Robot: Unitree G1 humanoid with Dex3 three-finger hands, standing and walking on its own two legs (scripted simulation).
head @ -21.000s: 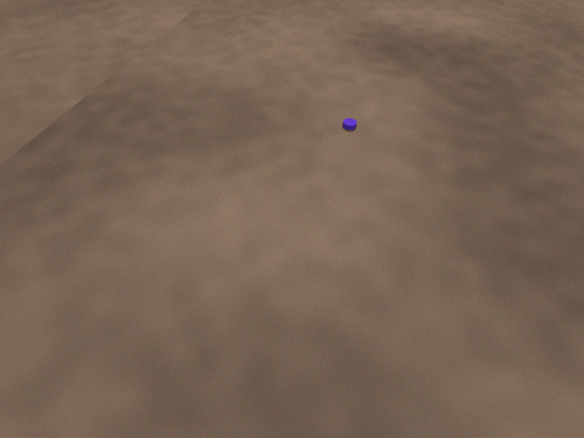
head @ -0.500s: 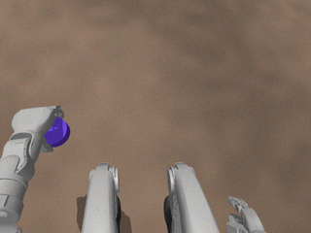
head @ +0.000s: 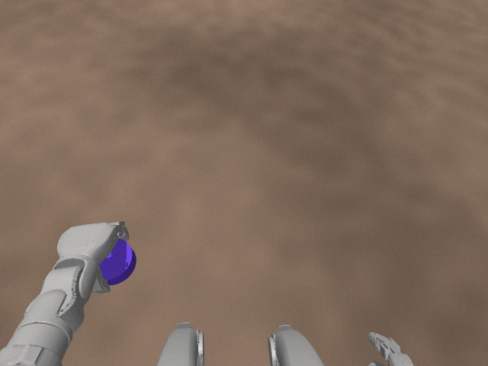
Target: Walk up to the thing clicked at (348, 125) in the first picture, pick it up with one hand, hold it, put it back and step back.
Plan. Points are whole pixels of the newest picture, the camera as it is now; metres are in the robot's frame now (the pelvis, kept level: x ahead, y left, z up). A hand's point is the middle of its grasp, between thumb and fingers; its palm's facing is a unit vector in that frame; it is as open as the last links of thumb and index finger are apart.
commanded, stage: lift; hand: left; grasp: from above
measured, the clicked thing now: (112, 261) +0.34 +0.24 -0.11
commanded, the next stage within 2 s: hold in 0.36 s
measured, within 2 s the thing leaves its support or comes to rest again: neither
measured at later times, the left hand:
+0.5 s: hand (95, 237) +0.34 +0.23 +0.00, palm faces -0.45 -0.08 -0.89, open 10.5 cm
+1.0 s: hand (91, 222) +0.35 +0.22 +0.04, palm faces -0.44 -0.06 -0.89, open 10.5 cm
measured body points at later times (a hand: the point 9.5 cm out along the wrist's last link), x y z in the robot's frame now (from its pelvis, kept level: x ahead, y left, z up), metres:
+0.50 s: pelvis +0.03 +0.00 +0.07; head +0.08 +0.00 +0.52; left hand +0.36 +0.23 +0.05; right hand +0.13 -0.26 -0.05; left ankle +0.07 +0.12 -0.63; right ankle +0.04 -0.14 -0.63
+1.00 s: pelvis +0.05 +0.00 +0.09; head +0.07 -0.01 +0.54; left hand +0.37 +0.22 +0.09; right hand +0.17 -0.26 -0.02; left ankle +0.07 +0.12 -0.63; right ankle +0.04 -0.14 -0.63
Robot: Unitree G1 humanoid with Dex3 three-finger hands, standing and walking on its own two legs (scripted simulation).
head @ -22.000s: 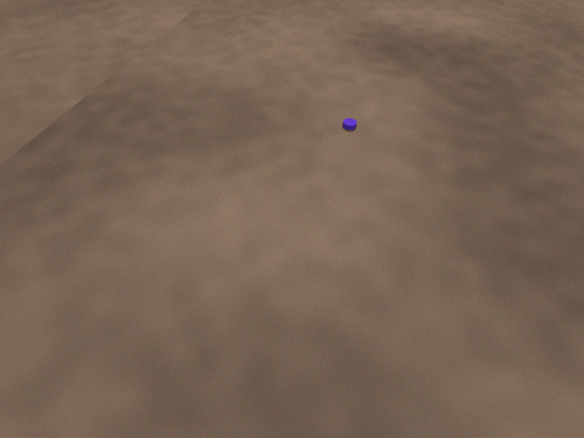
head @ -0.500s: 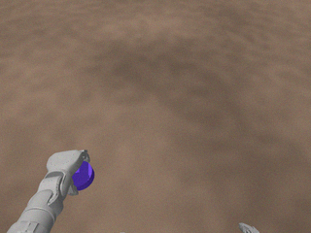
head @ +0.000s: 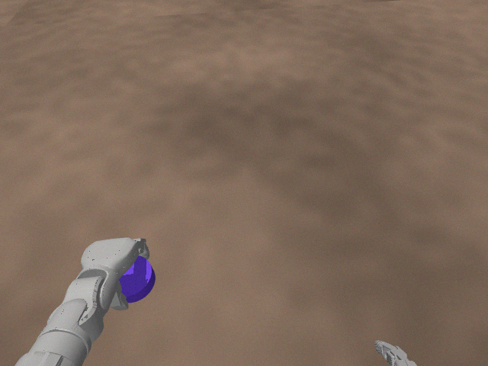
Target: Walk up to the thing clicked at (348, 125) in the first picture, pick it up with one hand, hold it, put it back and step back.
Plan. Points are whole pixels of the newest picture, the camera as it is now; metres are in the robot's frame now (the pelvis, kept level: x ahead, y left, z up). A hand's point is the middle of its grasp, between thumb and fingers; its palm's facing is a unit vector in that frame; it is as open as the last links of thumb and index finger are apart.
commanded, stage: hold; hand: left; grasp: from above
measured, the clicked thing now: (131, 278) +0.31 +0.22 -0.08
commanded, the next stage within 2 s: crouch in 1.36 s
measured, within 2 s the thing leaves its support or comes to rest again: neither
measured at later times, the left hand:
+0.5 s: hand (118, 283) +0.28 +0.22 -0.03, palm faces -0.44 -0.06 -0.90, open 10.5 cm
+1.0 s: hand (117, 280) +0.29 +0.22 -0.02, palm faces -0.45 -0.06 -0.89, open 10.5 cm
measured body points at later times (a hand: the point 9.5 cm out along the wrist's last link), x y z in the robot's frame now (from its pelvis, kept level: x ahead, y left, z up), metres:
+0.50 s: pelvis -0.01 -0.01 +0.01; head +0.00 -0.03 +0.46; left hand +0.30 +0.22 +0.02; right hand +0.13 -0.26 -0.11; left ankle +0.02 +0.12 -0.72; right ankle +0.00 -0.14 -0.72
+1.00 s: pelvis -0.01 +0.00 +0.02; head +0.00 -0.03 +0.46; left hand +0.30 +0.22 +0.03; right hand +0.15 -0.25 -0.10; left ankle +0.02 +0.12 -0.72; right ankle +0.00 -0.14 -0.72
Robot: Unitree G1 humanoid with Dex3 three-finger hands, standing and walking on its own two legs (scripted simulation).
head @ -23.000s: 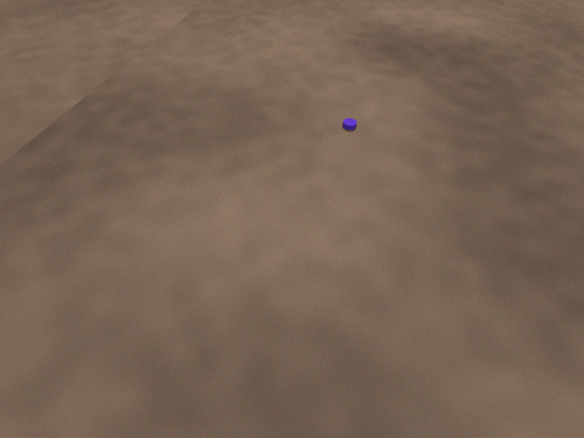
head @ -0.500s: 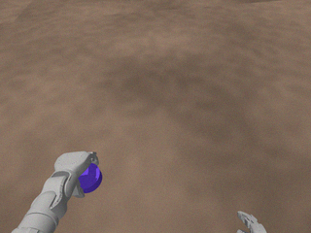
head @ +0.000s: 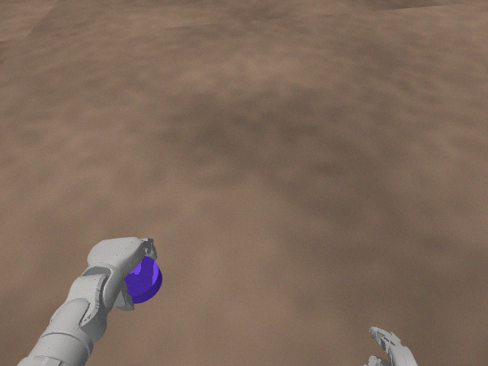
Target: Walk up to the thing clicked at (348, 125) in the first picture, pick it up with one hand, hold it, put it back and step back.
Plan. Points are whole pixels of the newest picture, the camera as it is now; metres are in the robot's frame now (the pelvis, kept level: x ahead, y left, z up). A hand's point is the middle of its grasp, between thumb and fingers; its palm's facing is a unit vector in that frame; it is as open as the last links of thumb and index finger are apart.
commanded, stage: hold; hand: left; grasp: from above
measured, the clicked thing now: (138, 279) +0.31 +0.21 -0.06
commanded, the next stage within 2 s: crouch in 0.36 s
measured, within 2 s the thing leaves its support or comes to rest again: neither
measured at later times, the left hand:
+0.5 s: hand (127, 280) +0.29 +0.22 -0.03, palm faces -0.45 -0.07 -0.89, open 10.5 cm
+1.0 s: hand (147, 304) +0.31 +0.24 -0.21, palm faces -0.43 +0.04 -0.90, open 10.5 cm
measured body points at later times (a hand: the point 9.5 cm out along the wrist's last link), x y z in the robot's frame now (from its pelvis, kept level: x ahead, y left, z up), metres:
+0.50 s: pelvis +0.00 +0.00 +0.00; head +0.01 -0.02 +0.45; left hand +0.31 +0.22 +0.02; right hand +0.15 -0.25 -0.11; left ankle +0.02 +0.12 -0.74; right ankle +0.00 -0.14 -0.74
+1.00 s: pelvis -0.04 +0.00 -0.10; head +0.07 +0.02 +0.33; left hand +0.33 +0.23 -0.16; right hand +0.07 -0.29 -0.22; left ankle +0.02 +0.12 -0.74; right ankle +0.00 -0.14 -0.74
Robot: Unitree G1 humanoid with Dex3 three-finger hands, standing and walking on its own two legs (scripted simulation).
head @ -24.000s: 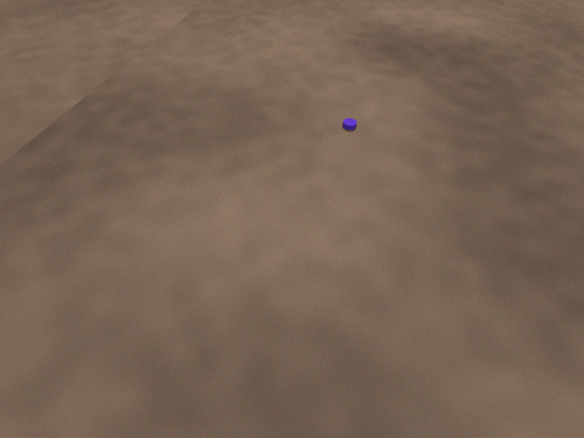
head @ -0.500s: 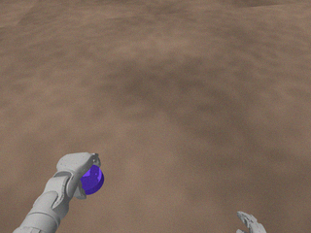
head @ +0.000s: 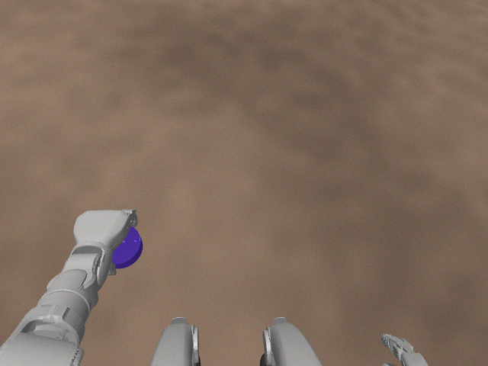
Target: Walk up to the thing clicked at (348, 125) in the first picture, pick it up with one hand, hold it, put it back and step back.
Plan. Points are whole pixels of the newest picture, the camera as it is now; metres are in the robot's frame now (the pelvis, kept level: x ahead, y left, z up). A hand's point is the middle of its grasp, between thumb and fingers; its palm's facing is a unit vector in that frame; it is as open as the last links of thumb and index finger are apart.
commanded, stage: crouch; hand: left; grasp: from above
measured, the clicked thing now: (119, 245) +0.37 +0.22 -0.14
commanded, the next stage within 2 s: lower in 1.40 s
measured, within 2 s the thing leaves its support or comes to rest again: neither
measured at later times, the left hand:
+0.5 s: hand (135, 265) +0.39 +0.24 -0.34, palm faces -0.46 +0.02 -0.89, open 10.5 cm
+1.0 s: hand (142, 266) +0.41 +0.25 -0.45, palm faces -0.46 -0.01 -0.89, open 10.6 cm
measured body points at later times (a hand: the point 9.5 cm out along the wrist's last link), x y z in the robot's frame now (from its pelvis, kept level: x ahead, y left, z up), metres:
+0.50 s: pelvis -0.04 +0.01 -0.19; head +0.16 +0.04 +0.21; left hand +0.41 +0.24 -0.29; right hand +0.02 -0.26 -0.31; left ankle +0.06 +0.12 -0.63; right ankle +0.03 -0.14 -0.63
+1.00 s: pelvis -0.04 +0.00 -0.28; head +0.19 +0.04 +0.10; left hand +0.43 +0.25 -0.40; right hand +0.01 -0.28 -0.40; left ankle +0.06 +0.12 -0.63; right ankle +0.03 -0.14 -0.63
